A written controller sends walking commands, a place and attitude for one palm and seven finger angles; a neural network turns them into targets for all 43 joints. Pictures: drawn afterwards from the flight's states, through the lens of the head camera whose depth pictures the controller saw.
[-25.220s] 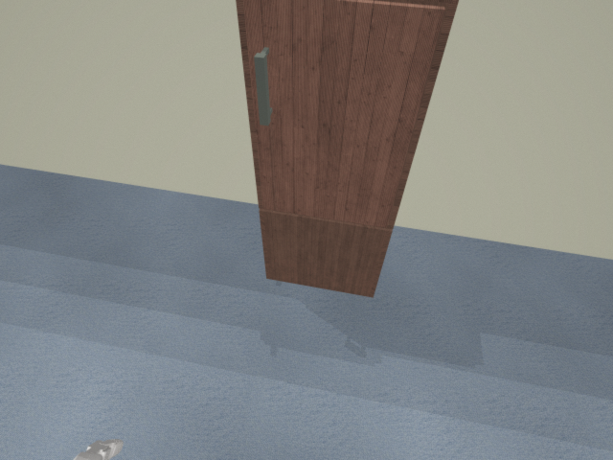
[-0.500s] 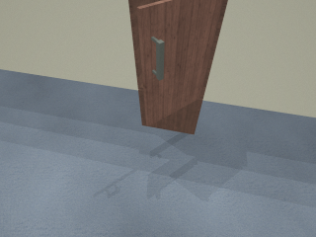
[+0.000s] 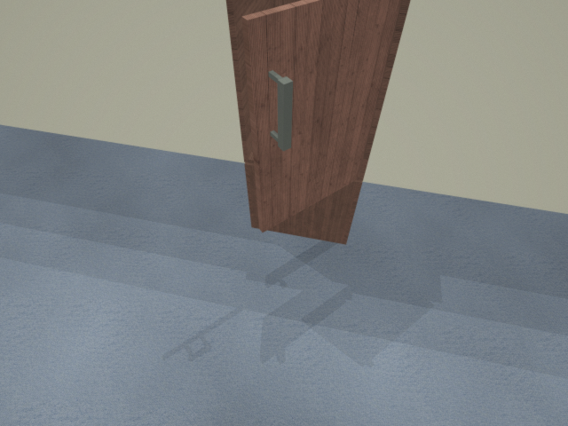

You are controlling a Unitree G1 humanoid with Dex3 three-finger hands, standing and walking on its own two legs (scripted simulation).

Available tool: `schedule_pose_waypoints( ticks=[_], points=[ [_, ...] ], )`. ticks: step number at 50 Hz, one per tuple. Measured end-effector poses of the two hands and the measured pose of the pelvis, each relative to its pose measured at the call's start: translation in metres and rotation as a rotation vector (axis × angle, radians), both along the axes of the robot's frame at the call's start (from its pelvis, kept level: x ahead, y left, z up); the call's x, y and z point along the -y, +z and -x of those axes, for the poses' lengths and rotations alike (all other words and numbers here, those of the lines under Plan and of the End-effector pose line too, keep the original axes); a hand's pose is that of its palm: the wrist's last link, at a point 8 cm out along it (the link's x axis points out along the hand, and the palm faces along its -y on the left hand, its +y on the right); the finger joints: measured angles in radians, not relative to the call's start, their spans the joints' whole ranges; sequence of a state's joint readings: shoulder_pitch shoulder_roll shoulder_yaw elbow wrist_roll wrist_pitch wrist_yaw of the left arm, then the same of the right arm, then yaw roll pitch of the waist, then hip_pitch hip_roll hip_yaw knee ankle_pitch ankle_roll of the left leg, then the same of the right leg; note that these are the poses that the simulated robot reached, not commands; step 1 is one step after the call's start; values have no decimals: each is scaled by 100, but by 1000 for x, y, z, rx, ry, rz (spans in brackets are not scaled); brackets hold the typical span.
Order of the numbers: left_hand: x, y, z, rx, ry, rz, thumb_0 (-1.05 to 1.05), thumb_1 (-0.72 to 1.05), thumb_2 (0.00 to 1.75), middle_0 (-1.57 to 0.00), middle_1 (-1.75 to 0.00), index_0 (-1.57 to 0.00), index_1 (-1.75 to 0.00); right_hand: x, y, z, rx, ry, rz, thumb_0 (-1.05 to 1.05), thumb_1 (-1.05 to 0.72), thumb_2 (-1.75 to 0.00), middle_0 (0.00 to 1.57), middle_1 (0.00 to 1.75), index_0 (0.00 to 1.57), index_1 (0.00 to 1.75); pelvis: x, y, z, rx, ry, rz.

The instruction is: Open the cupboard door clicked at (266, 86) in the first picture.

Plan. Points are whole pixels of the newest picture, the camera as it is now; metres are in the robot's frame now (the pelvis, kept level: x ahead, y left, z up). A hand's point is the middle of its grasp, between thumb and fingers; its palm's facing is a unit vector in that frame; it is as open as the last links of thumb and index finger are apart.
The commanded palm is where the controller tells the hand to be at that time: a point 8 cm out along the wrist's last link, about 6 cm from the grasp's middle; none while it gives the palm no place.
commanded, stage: walk to a spot facing it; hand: left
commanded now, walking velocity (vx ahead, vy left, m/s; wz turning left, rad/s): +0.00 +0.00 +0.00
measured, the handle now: (279, 111) +0.67 +0.05 +0.06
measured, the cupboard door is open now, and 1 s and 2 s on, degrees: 48 48 48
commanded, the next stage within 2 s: none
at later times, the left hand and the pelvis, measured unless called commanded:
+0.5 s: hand out of the picture +0.07 +0.18 -0.18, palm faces -0.14 -0.95 -0.28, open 7.4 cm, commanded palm none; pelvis -0.01 -0.02 -0.02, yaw -12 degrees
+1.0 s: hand (203, 382) +0.21 +0.16 -0.17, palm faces -0.43 -0.87 -0.26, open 7.4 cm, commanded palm none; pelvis +0.01 +0.00 -0.01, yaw -30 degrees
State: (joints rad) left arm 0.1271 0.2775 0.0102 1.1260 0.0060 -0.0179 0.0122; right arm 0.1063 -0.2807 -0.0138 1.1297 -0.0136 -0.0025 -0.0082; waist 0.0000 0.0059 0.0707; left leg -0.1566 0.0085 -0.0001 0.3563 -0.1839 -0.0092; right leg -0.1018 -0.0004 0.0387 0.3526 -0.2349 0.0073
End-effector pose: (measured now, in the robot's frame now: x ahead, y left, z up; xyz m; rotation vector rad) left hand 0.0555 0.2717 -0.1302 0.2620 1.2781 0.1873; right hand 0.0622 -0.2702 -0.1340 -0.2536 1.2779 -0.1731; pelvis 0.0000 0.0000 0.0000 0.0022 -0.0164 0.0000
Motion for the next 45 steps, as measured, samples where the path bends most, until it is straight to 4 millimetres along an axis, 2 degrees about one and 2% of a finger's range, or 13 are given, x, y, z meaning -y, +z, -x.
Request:
schedule_pose_waypoints(
  ticks=[6, 10, 16, 22, 26, 32, 36, 39, 42, 45],
  points=[
    [0, 0, -7, 6, -5, -2, 0, 90, 90, -21, -30, -21, -30, 1, 1, -7, 19, -9, 5, 1, -90, -90, 20, 30, 20, 30, 0, -1, -3, -3, -19, 1],
    [5, -6, -8, -19, -19, 7, 0, 90, 90, -20, -30, -20, -30, -4, -3, -2, 36, -52, -3, 1, -90, -90, 20, 30, 20, 30, -1, -4, -3, -7, -59, 0],
    [18, -15, -12, -50, -68, 27, 0, 90, 90, -20, -30, -20, -30, -9, -15, 24, 30, -132, -29, 1, -90, -90, 20, 30, 20, 30, 4, -13, 2, -11, -128, -20],
    [41, -19, -19, -34, -116, 17, 0, 90, 90, -20, -30, -20, -30, 2, -38, 55, -20, -208, -62, 1, -90, -90, 20, 30, 20, 30, 19, -25, 7, -10, -186, -24],
    [52, -13, -16, -58, -129, 19, 0, 90, 90, -20, -30, -21, -30, 8, -29, 61, -36, -252, -56, 1, -90, -90, 20, 30, 20, 30, 21, -16, 7, -21, -224, -21],
    [56, -9, -21, -109, -195, 35, 0, 90, 90, -21, -30, -21, -30, 10, -7, 45, 62, -320, -36, 1, -91, -90, 20, 30, 20, 30, 16, -5, 1, -38, -314, -37],
    [48, -13, -38, -111, -242, 45, 0, 90, 90, -21, -30, -21, -30, 4, 3, 31, 137, -351, -13, 1, -91, -90, 20, 30, 20, 30, 7, -4, -4, -43, -368, -36],
    [39, -23, -61, -93, -276, 56, 0, 90, 90, -21, -30, -21, -30, -1, 5, 26, 195, -367, 23, 1, -90, -90, 20, 30, 20, 30, -5, -13, -11, -57, -404, -7],
    [35, -29, -92, -47, -323, 63, 0, 90, 90, -21, -30, -21, -30, -8, 4, 37, 187, -370, 47, 1, -90, -90, 20, 30, 20, 30, -10, -17, -11, -47, -428, 1],
    [41, -21, -125, 16, -365, 66, 0, 90, 90, -20, -30, -20, -30, -16, 6, 58, 135, -380, 40, 1, -90, -90, 20, 30, 20, 30, -9, -12, -11, -41, -454, 9]
  ],
)
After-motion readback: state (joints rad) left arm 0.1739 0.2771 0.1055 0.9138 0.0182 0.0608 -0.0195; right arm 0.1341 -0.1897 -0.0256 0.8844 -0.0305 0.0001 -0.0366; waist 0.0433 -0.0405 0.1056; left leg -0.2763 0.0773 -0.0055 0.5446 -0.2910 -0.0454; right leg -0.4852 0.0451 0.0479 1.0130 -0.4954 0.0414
